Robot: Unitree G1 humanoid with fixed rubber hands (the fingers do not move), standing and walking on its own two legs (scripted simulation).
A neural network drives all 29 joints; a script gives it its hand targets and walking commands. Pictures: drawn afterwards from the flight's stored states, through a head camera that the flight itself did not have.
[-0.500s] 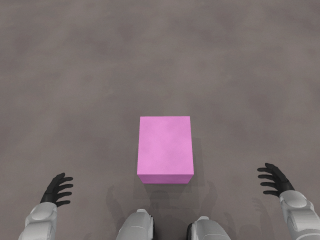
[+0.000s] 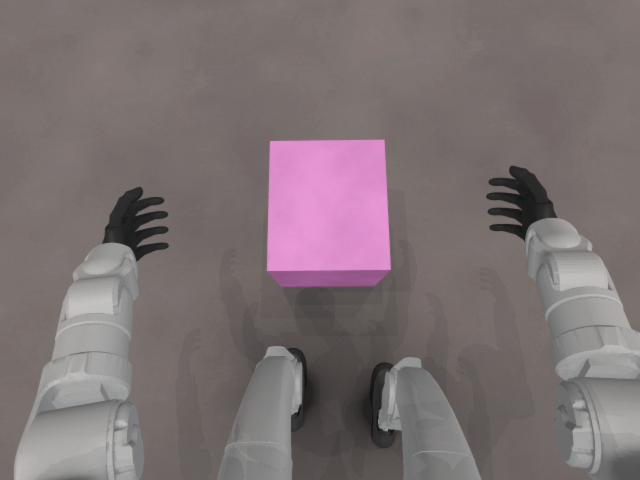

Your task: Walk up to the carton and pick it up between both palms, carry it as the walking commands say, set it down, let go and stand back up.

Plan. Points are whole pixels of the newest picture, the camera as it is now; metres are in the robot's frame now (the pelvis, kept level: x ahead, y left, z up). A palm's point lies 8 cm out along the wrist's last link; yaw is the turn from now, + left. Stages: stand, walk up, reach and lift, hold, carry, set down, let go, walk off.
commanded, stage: reach and lift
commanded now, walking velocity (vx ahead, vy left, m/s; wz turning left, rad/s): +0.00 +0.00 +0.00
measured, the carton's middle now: (327, 221) +0.55 +0.04 -0.56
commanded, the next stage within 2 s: none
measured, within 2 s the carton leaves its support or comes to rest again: neither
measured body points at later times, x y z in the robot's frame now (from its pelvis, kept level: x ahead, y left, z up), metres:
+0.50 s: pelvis +0.00 +0.01 -0.04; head +0.30 +0.02 +0.30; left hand +0.51 +0.27 -0.13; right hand +0.54 -0.19 -0.13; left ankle +0.08 +0.12 -0.66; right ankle +0.06 -0.12 -0.66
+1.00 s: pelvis -0.01 +0.00 -0.09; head +0.32 +0.01 +0.20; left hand +0.53 +0.26 -0.20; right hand +0.56 -0.18 -0.21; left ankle +0.09 +0.12 -0.66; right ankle +0.06 -0.12 -0.66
